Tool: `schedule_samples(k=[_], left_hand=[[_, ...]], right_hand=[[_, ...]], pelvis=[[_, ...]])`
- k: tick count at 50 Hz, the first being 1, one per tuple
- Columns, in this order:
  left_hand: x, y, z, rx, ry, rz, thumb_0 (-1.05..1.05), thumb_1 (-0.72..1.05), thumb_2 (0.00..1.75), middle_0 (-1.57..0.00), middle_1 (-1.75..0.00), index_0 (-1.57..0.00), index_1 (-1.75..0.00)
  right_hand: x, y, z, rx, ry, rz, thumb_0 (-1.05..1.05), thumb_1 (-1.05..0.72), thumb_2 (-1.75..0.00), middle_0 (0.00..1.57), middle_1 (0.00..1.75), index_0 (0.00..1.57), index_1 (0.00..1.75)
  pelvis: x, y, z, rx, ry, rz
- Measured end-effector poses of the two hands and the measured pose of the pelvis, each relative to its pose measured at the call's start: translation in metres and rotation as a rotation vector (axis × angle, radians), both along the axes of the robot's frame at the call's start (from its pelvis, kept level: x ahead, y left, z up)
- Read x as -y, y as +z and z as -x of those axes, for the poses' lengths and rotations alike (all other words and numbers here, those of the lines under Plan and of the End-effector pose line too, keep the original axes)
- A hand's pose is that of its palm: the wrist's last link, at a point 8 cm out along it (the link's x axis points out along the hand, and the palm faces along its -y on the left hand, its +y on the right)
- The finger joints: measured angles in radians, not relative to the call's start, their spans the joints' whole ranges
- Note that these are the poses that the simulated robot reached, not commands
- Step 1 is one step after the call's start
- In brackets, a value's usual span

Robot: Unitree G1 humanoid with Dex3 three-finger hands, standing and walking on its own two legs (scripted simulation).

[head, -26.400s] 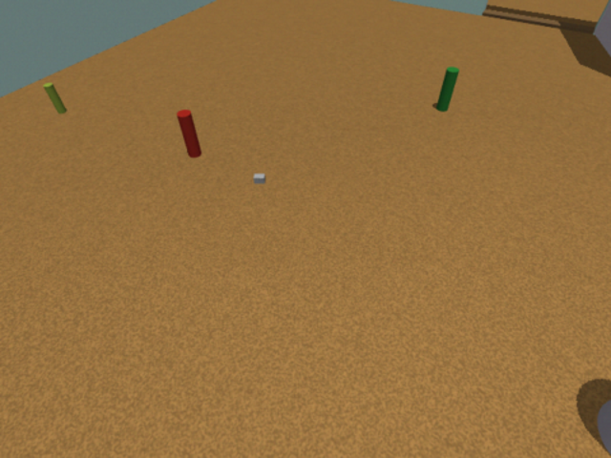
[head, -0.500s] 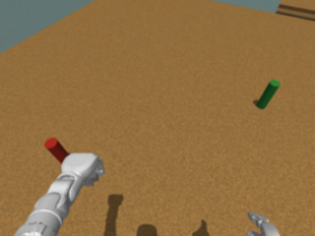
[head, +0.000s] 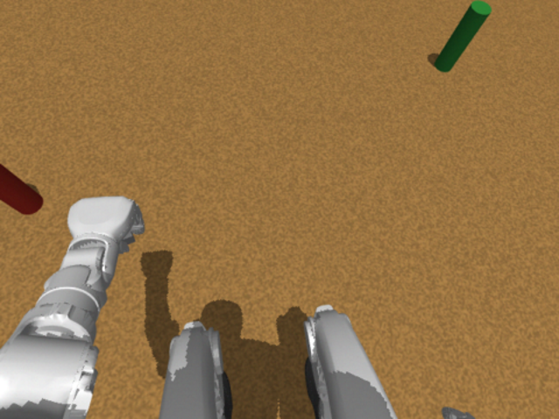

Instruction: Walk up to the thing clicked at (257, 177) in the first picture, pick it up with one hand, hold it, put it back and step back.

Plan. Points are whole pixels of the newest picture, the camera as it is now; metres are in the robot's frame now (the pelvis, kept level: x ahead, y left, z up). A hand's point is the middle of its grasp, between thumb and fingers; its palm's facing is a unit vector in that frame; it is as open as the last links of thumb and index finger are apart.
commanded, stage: crouch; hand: left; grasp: from above
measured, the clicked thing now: (114, 235) +0.45 +0.24 -0.16
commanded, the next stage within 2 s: lower in 1.28 s
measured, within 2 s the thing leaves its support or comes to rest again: neither
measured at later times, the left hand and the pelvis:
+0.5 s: hand (141, 257) +0.45 +0.23 -0.29, palm faces -0.45 +0.00 -0.90, open 4.7 cm; pelvis -0.01 -0.01 -0.13, yaw -2 degrees
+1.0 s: hand (148, 260) +0.46 +0.23 -0.36, palm faces -0.47 -0.01 -0.88, open 4.7 cm; pelvis -0.02 -0.01 -0.20, yaw -4 degrees
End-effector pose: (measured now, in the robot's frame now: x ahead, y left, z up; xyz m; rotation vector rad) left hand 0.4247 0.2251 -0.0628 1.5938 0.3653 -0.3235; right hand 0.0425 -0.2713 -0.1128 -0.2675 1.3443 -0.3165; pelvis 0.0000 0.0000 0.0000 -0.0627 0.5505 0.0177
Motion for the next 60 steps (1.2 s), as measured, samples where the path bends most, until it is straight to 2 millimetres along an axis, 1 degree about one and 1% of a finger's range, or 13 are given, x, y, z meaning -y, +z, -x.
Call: schedule_samples(k=[5, 11, 16, 20, 25, 29, 44, 51, 60], left_hand=[[-0.001, -0.045, -0.005, -0.045, 0.011, 0.024, -0.11, 0.64, 0.00, -1.06, -0.01, -1.23, -0.04], [0.000, -0.099, -0.010, -0.053, -0.020, 0.054, -0.12, 0.63, 0.00, -1.07, 0.00, -1.24, -0.03], [-0.002, -0.134, -0.016, -0.028, -0.033, 0.053, -0.12, 0.63, 0.00, -1.07, 0.00, -1.24, -0.03], [-0.005, -0.154, -0.021, -0.019, -0.018, 0.043, -0.12, 0.63, 0.00, -1.07, 0.00, -1.24, -0.02], [-0.007, -0.173, -0.026, -0.025, 0.009, 0.040, -0.12, 0.63, 0.00, -1.07, 0.00, -1.25, -0.02], [-0.007, -0.185, -0.029, -0.035, 0.019, 0.046, -0.12, 0.63, 0.00, -1.07, 0.00, -1.25, -0.02], [-0.009, -0.225, -0.039, -0.040, -0.005, 0.054, -0.11, 0.64, 0.00, -1.07, -0.01, -1.25, -0.02], [-0.010, -0.242, -0.039, -0.051, -0.004, 0.057, -0.11, 0.64, 0.00, -1.06, -0.01, -1.25, -0.02], [-0.011, -0.255, -0.042, -0.043, -0.008, 0.058, -0.11, 0.64, 0.00, -1.07, -0.01, -1.25, -0.01]], right_hand=[[-0.007, -0.035, 0.008, -0.019, 0.012, -0.023, 0.01, -0.90, -0.90, 0.21, 0.30, 0.20, 0.29], [-0.004, -0.069, 0.005, -0.028, 0.057, -0.021, 0.01, -0.90, -0.90, 0.21, 0.30, 0.21, 0.29], [0.006, -0.093, -0.004, -0.037, 0.105, -0.009, 0.01, -0.90, -0.90, 0.21, 0.30, 0.21, 0.29], [0.013, -0.109, -0.011, -0.038, 0.133, -0.006, 0.00, -0.90, -0.90, 0.21, 0.30, 0.21, 0.29], [0.018, -0.126, -0.013, -0.041, 0.148, -0.013, 0.00, -0.91, -0.90, 0.20, 0.30, 0.20, 0.29], [0.019, -0.138, -0.010, -0.049, 0.147, -0.020, 0.00, -0.91, -0.90, 0.20, 0.30, 0.20, 0.29], [0.012, -0.173, 0.022, -0.118, 0.122, -0.032, 0.00, -0.91, -0.90, 0.20, 0.30, 0.20, 0.29], [0.009, -0.184, 0.032, -0.140, 0.127, -0.042, 0.00, -0.91, -0.90, 0.21, 0.30, 0.20, 0.29], [0.009, -0.191, 0.034, -0.147, 0.145, -0.036, 0.00, -0.91, -0.90, 0.21, 0.30, 0.20, 0.29]], pelvis=[[0.000, -0.033, 0.005, -0.042, 0.000, 0.008], [0.004, -0.073, 0.008, -0.084, 0.002, 0.022], [0.008, -0.100, 0.008, -0.102, 0.002, 0.029], [0.010, -0.118, 0.009, -0.108, -0.001, 0.030], [0.013, -0.134, 0.010, -0.103, -0.010, 0.029], [0.014, -0.145, 0.011, -0.095, -0.019, 0.030], [0.011, -0.187, 0.016, -0.066, -0.032, 0.045], [0.011, -0.201, 0.017, -0.054, -0.037, 0.049], [0.012, -0.212, 0.017, -0.045, -0.041, 0.056]])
